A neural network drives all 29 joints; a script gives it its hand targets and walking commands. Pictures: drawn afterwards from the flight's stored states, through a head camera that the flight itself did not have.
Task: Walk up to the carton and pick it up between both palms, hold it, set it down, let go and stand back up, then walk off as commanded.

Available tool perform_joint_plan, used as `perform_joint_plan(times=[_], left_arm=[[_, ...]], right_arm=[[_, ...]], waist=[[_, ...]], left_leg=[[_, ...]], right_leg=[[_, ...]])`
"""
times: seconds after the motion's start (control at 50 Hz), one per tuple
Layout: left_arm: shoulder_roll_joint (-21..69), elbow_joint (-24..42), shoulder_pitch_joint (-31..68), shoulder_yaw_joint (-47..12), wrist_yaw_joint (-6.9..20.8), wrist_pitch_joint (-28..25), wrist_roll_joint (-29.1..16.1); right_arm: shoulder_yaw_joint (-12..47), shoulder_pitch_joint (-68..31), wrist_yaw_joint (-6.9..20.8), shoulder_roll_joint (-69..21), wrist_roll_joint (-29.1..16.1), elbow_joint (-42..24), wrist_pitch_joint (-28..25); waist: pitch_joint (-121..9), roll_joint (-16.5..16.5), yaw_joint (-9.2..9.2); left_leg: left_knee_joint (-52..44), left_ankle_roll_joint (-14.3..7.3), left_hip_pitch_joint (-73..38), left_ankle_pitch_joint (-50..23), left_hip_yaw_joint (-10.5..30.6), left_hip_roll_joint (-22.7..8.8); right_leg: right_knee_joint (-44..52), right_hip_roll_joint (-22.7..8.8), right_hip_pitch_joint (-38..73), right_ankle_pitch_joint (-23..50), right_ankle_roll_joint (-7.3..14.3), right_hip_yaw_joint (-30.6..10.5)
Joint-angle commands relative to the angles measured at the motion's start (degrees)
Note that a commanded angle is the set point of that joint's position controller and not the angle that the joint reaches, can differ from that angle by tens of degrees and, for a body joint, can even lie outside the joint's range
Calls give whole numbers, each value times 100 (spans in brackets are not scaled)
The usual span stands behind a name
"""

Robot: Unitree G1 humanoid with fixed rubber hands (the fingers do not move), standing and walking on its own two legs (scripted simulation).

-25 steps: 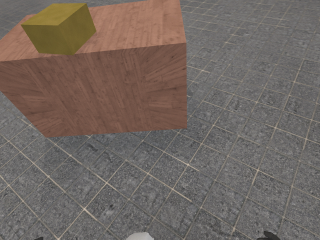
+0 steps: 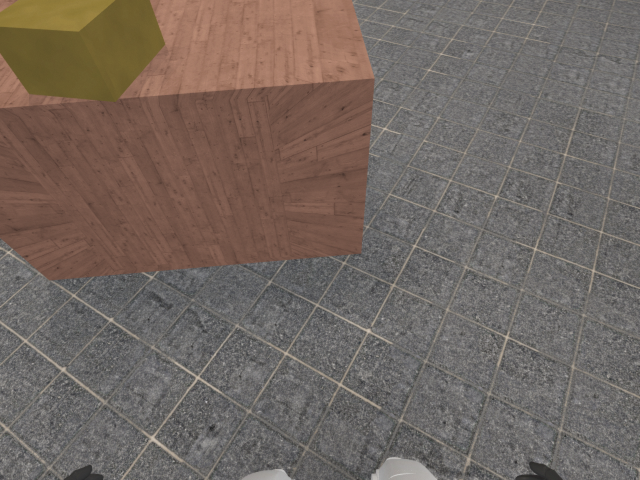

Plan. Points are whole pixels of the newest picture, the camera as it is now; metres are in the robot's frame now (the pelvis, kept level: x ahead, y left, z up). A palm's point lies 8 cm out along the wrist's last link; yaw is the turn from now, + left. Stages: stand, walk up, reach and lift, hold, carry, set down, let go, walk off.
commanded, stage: walk up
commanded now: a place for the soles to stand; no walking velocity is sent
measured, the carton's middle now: (85, 36) +1.07 +0.50 +0.04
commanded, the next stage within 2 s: none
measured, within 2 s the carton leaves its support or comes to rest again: neither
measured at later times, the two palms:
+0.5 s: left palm out of the picture +0.15 +0.45 -0.07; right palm (466, 461) +0.14 -0.18 -0.11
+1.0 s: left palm out of the picture +0.17 +0.54 -0.05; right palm (381, 404) +0.23 -0.09 -0.14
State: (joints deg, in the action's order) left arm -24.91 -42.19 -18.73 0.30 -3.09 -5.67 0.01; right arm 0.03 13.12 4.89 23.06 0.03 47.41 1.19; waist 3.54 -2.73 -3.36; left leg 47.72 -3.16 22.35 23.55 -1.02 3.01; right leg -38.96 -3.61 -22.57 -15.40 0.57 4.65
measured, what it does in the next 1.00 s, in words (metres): steps to the left: left foot, then right foot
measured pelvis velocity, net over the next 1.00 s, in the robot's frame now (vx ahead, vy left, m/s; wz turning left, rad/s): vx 0.13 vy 0.19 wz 0.06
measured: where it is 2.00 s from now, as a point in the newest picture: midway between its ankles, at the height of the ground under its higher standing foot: (230, 472)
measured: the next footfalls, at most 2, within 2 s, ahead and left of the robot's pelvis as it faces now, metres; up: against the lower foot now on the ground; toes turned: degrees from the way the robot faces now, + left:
left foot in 0.28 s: +0.13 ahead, +0.21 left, +0.00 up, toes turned +3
right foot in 0.66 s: +0.19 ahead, +0.00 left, +0.00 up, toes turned -5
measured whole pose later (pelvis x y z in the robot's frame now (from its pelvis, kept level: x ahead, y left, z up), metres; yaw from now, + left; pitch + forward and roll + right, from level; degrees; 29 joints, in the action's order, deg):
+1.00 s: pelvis +0.13 +0.19 -0.01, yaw +3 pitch -1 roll -1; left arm -27.6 -42.4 -20.8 0.3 -3.6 -5.3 0.0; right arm 0.0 13.3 5.7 23.3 0.0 47.3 1.7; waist 3.0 -6.7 0.2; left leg 45.1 -2.2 24.2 24.1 1.2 -1.3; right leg -43.4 -9.0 -20.2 -21.9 0.6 4.3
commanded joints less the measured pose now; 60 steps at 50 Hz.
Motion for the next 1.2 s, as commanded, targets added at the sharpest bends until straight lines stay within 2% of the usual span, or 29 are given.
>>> perform_joint_plan(times=[0.0, 0.04, 0.18, 0.22, 0.24, 0.26, 0.28, 0.32, 0.34, 0.38, 0.42, 0.48, 0.56, 0.6, 0.62, 0.64, 0.66, 0.68, 0.7, 0.76, 0.88, 0.94, 0.96, 0.98, 1.0, 1.02, 1.04, 1.12, 1.18], left_arm=[[-1983, -197, -727, 947, -213, -113, -3], [-1855, -136, -465, 884, -181, -117, 56], [-2196, -72, -187, 939, -36, -75, 131], [-2126, 18, 178, 883, -20, -29, 109], [-1824, 48, 244, 787, -15, 13, 106], [-1303, 43, 97, 596, -3, 62, 95], [-794, 151, -39, 382, -26, 79, 25], [-1510, -31, -71, 538, -86, 148, -75], [-1633, -63, 102, 540, -88, 132, -70], [-1444, -113, -70, 566, -37, 100, -83], [-1361, -93, -378, 573, -40, 40, -67], [-1243, -2, -196, 542, -72, -19, -63], [-1119, -48, -199, 518, -99, -72, -65], [-1010, -336, -987, 542, -131, -125, -45], [-1269, -472, -1539, 672, -175, -157, -21], [-1764, -573, -2002, 858, -254, -181, 61], [-2128, -452, -1960, 967, -294, -168, 110], [-2210, -348, -1473, 963, -308, -112, 49], [-2193, -222, -1079, 1015, -307, -80, -37], [-1842, -142, -464, 888, -248, -66, 30], [-2195, -104, -282, 962, -104, -35, 135], [-2021, 13, 291, 878, -65, 37, 145], [-1580, 32, 287, 722, -70, 91, 139], [-942, 116, 180, 459, -73, 108, 80], [-897, 159, 61, 417, -121, 143, -34], [-1291, -4, -1, 493, -166, 181, -60], [-1572, -81, 106, 543, -154, 168, -62], [-1389, -127, -278, 561, -64, 28, -28], [-1219, 0, -232, 521, -66, -72, -41]], right_arm=[[-676, -337, -25, 1434, 307, -624, 28], [-733, -149, 65, 1352, 306, -542, 7], [-860, -253, 182, 1397, 275, -622, -45], [-894, 324, 158, 1315, 254, -457, -121], [-939, 811, 96, 1307, 260, -219, -183], [-1055, 1340, 5, 1615, 317, 0, -233], [-1125, 1329, -103, 2132, 331, -104, -248], [-1046, 666, -130, 2204, 218, -344, -226], [-1023, 464, -130, 2054, 187, -366, -206], [-920, 431, -156, 1618, 228, -401, -211], [-853, 612, -191, 1508, 206, -382, -239], [-809, 672, -176, 1459, 254, -408, -189], [-753, 589, -160, 1405, 286, -434, -133], [-653, -11, -139, 1263, 268, -628, -94], [-574, -238, -115, 1066, 240, -769, -105], [-426, -308, -94, 732, 186, -914, -158], [-373, -176, -99, 627, 240, -1000, -135], [-564, -261, -126, 1318, 340, -802, -23], [-659, -190, -111, 1480, 339, -690, 68], [-748, 14, 15, 1399, 339, -490, 64], [-866, -40, 135, 1460, 285, -520, 39], [-924, 756, 96, 1329, 263, -281, -96], [-1010, 1416, 8, 1456, 315, 23, -158], [-1101, 1634, -96, 1886, 368, 36, -191], [-1063, 1214, -160, 2128, 364, -205, -206], [-1055, 769, -167, 2201, 325, -343, -189], [-1014, 528, -163, 2184, 271, -370, -151], [-862, 651, -188, 1569, 228, -411, -209], [-779, 718, -194, 1488, 245, -377, -199]], waist=[[-424, 184, 470], [-50, 516, 366], [62, 1524, 344], [-239, 1488, -71], [-471, 912, -335], [-493, -355, -580], [-237, -1684, -538], [-309, -484, -272], [44, -198, -223], [-58, -207, -53], [-375, -622, -69], [-571, -857, -162], [-433, -871, -163], [-780, -659, 324], [-1033, -173, 679], [-1368, 771, 966], [-1481, 1500, 813], [-1216, 470, 726], [-802, 339, 620], [27, 550, 337], [93, 1527, 356], [-366, 1208, -220], [-678, 175, -533], [-288, -1283, -666], [-144, -1356, -402], [-258, -578, -324], [88, -385, -265], [-339, -633, -51], [-506, -686, -120]], left_leg=[[1608, 295, 2348, 449, 880, -743], [1397, 329, 1961, 36, 657, -762], [-230, 342, 906, 415, 295, -848], [-1207, 243, -114, -61, 96, -705], [-1852, 301, -985, -278, 85, -495], [-2552, 273, -1935, -3, 899, -526], [-3168, 91, -2077, -198, 3026, -1509], [-3614, -545, -1582, 1390, 3833, -1931], [-3573, -482, -1343, 1112, 3478, -1768], [-2896, -445, -1590, -1044, 2462, -1341], [-2513, -677, -2092, -2200, 2100, -1317], [-2284, -977, -2239, -2703, 1881, -1327], [-2027, -1000, -1726, -3519, 1617, -1301], [-1238, -776, -879, -3539, 873, -959], [-406, -497, -35, -3396, 540, -739], [608, -126, 1201, -2136, 374, -385], [1351, 238, 2506, 921, 90, -13], [1835, 277, 2627, 813, 577, -410], [1862, 303, 2480, 773, 716, -680], [1579, 327, 1887, 117, 601, -742], [299, 347, 1008, 622, 248, -800], [-1402, 234, -521, -30, 73, -683], [-1930, 265, -1762, -80, 283, -441], [-2839, 173, -2020, 381, 1954, -969], [-3390, -123, -1818, 761, 3404, -1678], [-3614, -487, -1610, 1895, 3759, -1909], [-3714, -731, -1003, 2287, 3713, -1897], [-2423, -842, -1919, -1514, 2400, -1419], [-2107, -1165, -2037, -2468, 2030, -1463]], right_leg=[[2011, -2442, 2134, -715, 1527, -2688], [2180, -1949, 1236, -1380, 1277, -1948], [1642, -1808, 732, -1245, 1230, -1161], [891, -1602, 510, -433, 981, -701], [-210, -1205, 76, -138, 716, -135], [-1925, -600, -979, -496, 351, 297], [-2959, 301, -2367, -1983, -3, 57], [-3023, 68, -2345, -1647, 167, -355], [-2989, -122, -2289, -1250, 168, -424], [-2568, -208, -1987, -941, 122, -386], [-2046, -202, -1868, -995, 71, -308], [-1253, -61, -1626, -1358, 65, -165], [-393, 122, -937, -1081, 107, 74], [734, 254, 682, 124, 168, 214], [1439, 80, 1976, 723, 277, -149], [1528, -808, 3263, 994, 597, -1348], [1570, -2347, 3938, 1213, 1129, -3257], [1808, -2685, 3251, -204, 1528, -3717], [1952, -2769, 2447, -959, 1687, -3478], [2087, -1904, 929, -1601, 1288, -2141], [1643, -1754, 412, -1848, 1244, -1465], [353, -1365, 98, -875, 860, -619], [-1251, -845, -760, -551, 533, -47], [-2534, -23, -2117, -1599, 190, 152], [-3050, 412, -2779, -2113, 62, -84], [-3011, 160, -2654, -1723, 121, -401], [-2968, -67, -2414, -1465, 177, -453], [-2088, -172, -1968, -1262, 120, -352], [-1152, -32, -1535, -1443, 87, -163]])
